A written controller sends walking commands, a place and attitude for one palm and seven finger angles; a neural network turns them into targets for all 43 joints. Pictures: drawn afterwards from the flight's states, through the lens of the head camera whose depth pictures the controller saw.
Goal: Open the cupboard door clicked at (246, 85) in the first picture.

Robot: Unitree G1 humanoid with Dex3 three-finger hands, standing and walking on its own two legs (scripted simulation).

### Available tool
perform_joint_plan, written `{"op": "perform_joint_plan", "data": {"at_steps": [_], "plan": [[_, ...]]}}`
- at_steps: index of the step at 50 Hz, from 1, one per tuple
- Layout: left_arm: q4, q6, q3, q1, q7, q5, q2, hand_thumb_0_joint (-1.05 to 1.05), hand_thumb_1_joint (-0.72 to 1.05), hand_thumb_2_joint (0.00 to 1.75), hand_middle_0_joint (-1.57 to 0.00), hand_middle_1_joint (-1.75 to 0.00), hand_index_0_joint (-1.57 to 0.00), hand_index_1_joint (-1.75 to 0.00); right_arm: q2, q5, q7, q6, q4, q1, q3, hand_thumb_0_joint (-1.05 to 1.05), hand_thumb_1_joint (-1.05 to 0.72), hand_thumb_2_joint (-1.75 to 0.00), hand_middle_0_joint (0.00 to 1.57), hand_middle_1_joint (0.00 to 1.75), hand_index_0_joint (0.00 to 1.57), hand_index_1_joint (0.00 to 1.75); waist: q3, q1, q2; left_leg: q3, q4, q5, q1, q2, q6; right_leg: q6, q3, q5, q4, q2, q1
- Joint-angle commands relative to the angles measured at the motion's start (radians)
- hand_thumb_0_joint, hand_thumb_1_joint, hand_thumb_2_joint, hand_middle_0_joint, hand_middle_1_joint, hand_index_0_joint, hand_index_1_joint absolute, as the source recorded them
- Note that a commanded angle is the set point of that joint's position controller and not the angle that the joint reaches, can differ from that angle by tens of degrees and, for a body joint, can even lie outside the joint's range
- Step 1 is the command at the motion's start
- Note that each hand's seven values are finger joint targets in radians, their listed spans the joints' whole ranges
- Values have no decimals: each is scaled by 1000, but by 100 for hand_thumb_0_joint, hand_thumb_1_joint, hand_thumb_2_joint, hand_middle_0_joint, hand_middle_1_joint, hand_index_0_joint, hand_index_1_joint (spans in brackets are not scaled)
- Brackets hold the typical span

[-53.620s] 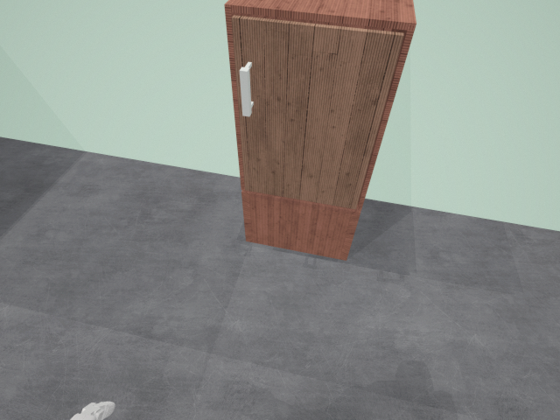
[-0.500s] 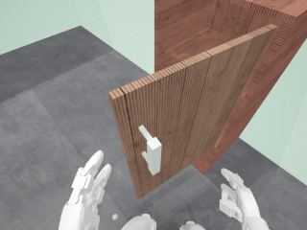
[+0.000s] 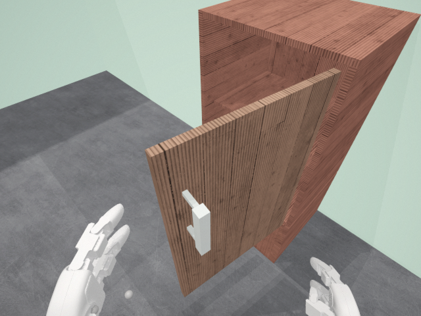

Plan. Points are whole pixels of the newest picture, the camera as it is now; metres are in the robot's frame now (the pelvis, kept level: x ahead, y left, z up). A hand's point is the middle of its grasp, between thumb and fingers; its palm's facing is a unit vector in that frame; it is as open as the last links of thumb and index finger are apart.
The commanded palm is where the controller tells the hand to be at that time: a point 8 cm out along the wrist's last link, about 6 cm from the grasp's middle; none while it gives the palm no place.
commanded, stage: draw the hand back to the body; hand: left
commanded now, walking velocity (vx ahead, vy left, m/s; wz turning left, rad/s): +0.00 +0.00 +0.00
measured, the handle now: (195, 223) +0.27 +0.05 +0.07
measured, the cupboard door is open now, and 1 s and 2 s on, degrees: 80 80 80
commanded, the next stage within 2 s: step back with the hand held close in 1.12 s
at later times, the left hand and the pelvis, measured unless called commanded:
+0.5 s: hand (90, 234) +0.18 +0.17 +0.19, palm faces +0.31 -0.86 -0.41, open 12.0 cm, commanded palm +0.14 +0.22 +0.21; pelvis +0.03 -0.05 +0.05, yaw +2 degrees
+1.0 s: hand (73, 194) +0.22 +0.19 +0.22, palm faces +0.37 -0.83 -0.41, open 7.6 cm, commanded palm +0.17 +0.24 +0.24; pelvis +0.04 -0.05 +0.07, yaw +0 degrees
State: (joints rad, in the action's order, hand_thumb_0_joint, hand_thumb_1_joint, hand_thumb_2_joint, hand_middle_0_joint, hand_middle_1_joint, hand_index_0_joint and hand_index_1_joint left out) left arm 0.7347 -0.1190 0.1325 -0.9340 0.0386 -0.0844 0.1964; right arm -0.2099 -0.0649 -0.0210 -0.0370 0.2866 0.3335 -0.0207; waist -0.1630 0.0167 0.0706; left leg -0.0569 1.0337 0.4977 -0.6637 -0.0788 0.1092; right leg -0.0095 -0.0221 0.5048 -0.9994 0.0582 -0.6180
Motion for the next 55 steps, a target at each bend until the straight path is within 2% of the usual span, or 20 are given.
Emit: {"op": "perform_joint_plan", "data": {"at_steps": [1, 2, 3, 6, 9, 10, 13, 17, 19, 20, 23, 25, 37, 40, 42, 45, 47, 49, 51, 55], "plan": [[241, -65, -119, 12, -23, -52, 83, 0, -36, 36, -16, -30, -16, -30, -116, -7, -16, 105, -162, -129, 44, 0, -90, -90, 20, 30, 20, 30, 31, 6, 27, 308, -333, -26, 174, 141, -146, -6, -23, -68, 136, -9, -86], [246, -69, -136, 20, -30, -65, 87, 0, -32, 37, -16, -30, -16, -30, -116, -7, -16, 117, -152, -128, 43, 0, -90, -90, 20, 30, 20, 30, 20, 9, 48, 308, -339, -54, 194, 140, -149, -7, -25, -81, 142, -11, -79], [196, -6, -217, -45, 36, 24, 223, 0, -29, 39, -16, -30, -16, -30, -110, 7, -44, 99, -161, -121, 49, 0, -90, -90, 20, 30, 20, 30, 7, 51, 71, 322, -400, -71, 176, 164, -143, -23, 25, -107, 193, -37, 26], [220, 48, -211, -22, 68, 16, 165, 0, -18, 43, -16, -30, -16, -30, -97, 11, -63, 98, -143, -110, 39, 0, -90, -90, 20, 30, 20, 30, 20, 25, 13, 259, -379, -187, 187, 141, -128, -31, 28, -180, 270, -40, 114], [196, 69, -244, 28, 85, 15, 186, 0, -8, 48, -16, -30, -16, -30, -104, 14, -77, 98, -114, -123, 39, 0, -90, -90, 20, 30, 20, 30, 46, 18, -53, 215, -367, -279, 225, 131, -107, -32, 47, -237, 349, -43, 158], [181, 73, -248, 43, 89, 16, 188, 0, -5, 50, -17, -30, -17, -30, -105, 17, -82, 99, -102, -126, 36, 0, -90, -90, 20, 30, 20, 30, 58, 13, -51, 196, -368, -295, 245, 126, -101, -30, 53, -247, 369, -47, 164], [131, 76, -303, 90, 102, 16, 221, 0, 6, 54, -17, -30, -17, -30, -104, 22, -93, 105, -70, -143, 32, 0, -90, -90, 20, 30, 20, 30, 82, 17, -88, 159, -383, -270, 270, 107, -82, -31, 72, -247, 438, -54, 197], [105, 64, -379, 175, 109, 9, 271, 0, 20, 60, -18, -30, -18, -30, -106, 24, -102, 116, -32, -162, 25, 0, -90, -90, 20, 30, 20, 30, 82, 24, -46, 139, -411, -279, 333, 93, -69, -33, 97, -266, 497, -66, 250], [123, 54, -415, 220, 111, 9, 307, 0, 27, 63, -18, -30, -18, -30, -108, 24, -101, 128, -13, -171, 24, 0, -90, -90, 20, 30, 20, 30, 48, 30, 12, 135, -425, -301, 369, 90, -68, -33, 101, -294, 513, -71, 288], [108, 55, -414, 217, 111, 3, 294, 0, 31, 64, -18, -30, -18, -30, -102, 26, -102, 132, -4, -184, 20, 0, -90, -90, 20, 30, 20, 30, 68, 29, 4, 129, -434, -308, 374, 85, -66, -32, 101, -311, 522, -70, 297], [76, 44, -468, 251, 108, -8, 320, 0, 41, 69, -18, -30, -18, -30, -104, 28, -100, 136, 26, -199, 23, 0, -90, -90, 20, 30, 20, 30, 64, 33, -49, 112, -441, -364, 408, 76, -60, -27, 126, -387, 563, -77, 341], [36, 42, -484, 267, 106, -13, 319, 0, 48, 72, -19, -30, -19, -30, -104, 29, -99, 138, 48, -215, 26, 0, -90, -90, 20, 30, 20, 30, 84, 32, -45, 106, -456, -386, 424, 76, -60, -25, 128, -435, 572, -79, 359], [-51, 1, -624, 468, 93, -27, 397, 0, 90, 90, -20, -30, -20, -30, -120, 31, -72, 127, 125, -255, 37, 0, -90, -90, 20, 30, 20, 30, 40, 39, -57, 81, -532, -531, 524, 75, -53, -2, 119, -716, 595, -91, 507], [-90, 6, -575, 419, 77, -31, 337, 0, 90, 90, -20, -30, -20, -30, -121, 31, -61, 122, 134, -259, 39, 0, -90, -90, 20, 30, 20, 30, 51, 39, -10, 80, -547, -569, 548, 82, -55, -2, 102, -710, 596, -89, 514], [-91, 7, -576, 410, 72, -32, 339, 0, 90, 90, -20, -30, -20, -30, -126, 31, -54, 115, 134, -265, 43, 0, -90, -90, 20, 30, 20, 30, 42, 43, -41, 79, -553, -572, 550, 84, -53, 4, 99, -718, 602, -86, 523], [-66, 5, -585, 422, 71, -31, 359, 0, 90, 90, -20, -30, -20, -30, -131, 31, -52, 111, 130, -272, 46, 0, -90, -90, 20, 30, 20, 30, 41, 44, -37, 79, -567, -569, 557, 89, -56, -2, 98, -693, 609, -82, 526], [-56, 0, -594, 441, 73, -32, 371, 0, 90, 90, -20, -30, -20, -30, -130, 31, -53, 110, 126, -276, 44, 0, -90, -90, 20, 30, 20, 30, 52, 45, -53, 86, -582, -530, 551, 87, -57, -4, 96, -629, 627, -77, 522], [-37, -5, -616, 467, 78, -31, 398, 0, 90, 90, -20, -30, -20, -30, -132, 31, -58, 116, 130, -278, 42, 0, -90, -90, 20, 30, 20, 30, 58, 46, -36, 91, -588, -517, 557, 88, -59, -12, 96, -599, 642, -74, 518], [-41, -6, -607, 468, 78, -29, 384, 0, 90, 90, -20, -30, -20, -30, -125, 30, -57, 119, 133, -275, 39, 0, -90, -90, 20, 30, 20, 30, 68, 42, 17, 94, -599, -510, 571, 89, -62, -14, 94, -558, 649, -71, 503], [-64, -8, -588, 471, 80, -27, 360, 0, 90, 90, -20, -30, -20, -30, -128, 31, -55, 129, 141, -271, 39, 0, -90, -90, 20, 30, 20, 30, 108, 35, 16, 112, -625, -461, 571, 97, -69, -20, 77, -458, 660, -61, 480]]}}
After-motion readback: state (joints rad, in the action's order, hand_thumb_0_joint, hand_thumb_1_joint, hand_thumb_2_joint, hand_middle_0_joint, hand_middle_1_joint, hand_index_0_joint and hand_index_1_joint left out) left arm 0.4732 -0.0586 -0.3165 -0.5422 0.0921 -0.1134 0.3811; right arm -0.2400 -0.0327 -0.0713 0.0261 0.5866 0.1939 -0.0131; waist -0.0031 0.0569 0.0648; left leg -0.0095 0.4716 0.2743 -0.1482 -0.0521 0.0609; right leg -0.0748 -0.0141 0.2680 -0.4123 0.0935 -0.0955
